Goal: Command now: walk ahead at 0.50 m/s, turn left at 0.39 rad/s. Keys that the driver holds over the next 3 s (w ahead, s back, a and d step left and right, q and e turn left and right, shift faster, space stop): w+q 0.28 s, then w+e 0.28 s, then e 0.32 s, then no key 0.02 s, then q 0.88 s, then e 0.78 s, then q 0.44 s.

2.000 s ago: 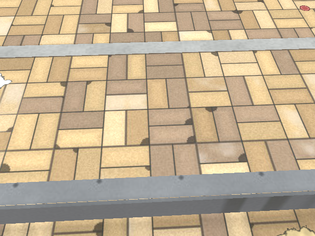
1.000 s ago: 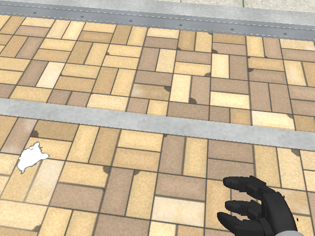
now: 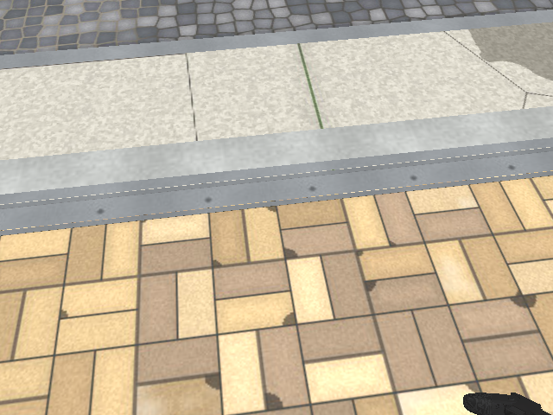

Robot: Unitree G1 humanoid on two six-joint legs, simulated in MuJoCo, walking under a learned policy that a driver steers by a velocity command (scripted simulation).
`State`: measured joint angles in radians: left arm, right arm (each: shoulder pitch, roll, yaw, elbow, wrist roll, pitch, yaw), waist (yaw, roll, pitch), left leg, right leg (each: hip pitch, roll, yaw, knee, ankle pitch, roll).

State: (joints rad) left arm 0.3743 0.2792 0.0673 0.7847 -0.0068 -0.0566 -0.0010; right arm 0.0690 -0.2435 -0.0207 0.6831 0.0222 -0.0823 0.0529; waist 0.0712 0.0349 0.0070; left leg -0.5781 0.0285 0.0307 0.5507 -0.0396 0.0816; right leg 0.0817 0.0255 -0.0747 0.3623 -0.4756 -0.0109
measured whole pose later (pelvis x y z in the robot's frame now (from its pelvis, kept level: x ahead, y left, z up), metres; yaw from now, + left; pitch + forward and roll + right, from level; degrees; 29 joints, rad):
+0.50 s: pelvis +0.29 +0.03 +0.02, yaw +10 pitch +4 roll +1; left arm 0.08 0.26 0.02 0.64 -0.01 -0.10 -0.03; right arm 0.33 -0.29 -0.05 0.76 0.01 -0.05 0.00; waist -0.08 -0.02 -0.02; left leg -0.06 -0.10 -0.12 0.40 -0.39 0.07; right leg -0.56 -0.01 0.01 0.53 -0.03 -0.03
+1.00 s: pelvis +0.51 +0.04 +0.01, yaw -4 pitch +3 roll -1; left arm 0.28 0.29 0.06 0.70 0.00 0.02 0.04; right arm 0.08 -0.27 -0.03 0.69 -0.02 -0.06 0.00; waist 0.04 0.02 0.00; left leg -0.44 -0.04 -0.08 0.48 -0.06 -0.01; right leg -0.23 0.14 0.20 0.55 -0.35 -0.06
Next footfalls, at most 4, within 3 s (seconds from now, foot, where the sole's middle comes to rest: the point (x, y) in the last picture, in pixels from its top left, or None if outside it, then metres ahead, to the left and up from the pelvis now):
0.54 right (330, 402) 0.49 -0.05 -0.75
0.98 left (253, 333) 0.65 0.14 -0.75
1.36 right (347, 365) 0.58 -0.09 -0.75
1.80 left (239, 383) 0.52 0.16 -0.75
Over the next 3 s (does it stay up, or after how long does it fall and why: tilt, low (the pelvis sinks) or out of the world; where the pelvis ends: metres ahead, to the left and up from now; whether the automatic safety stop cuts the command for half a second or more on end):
stays up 0.52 0.02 0.01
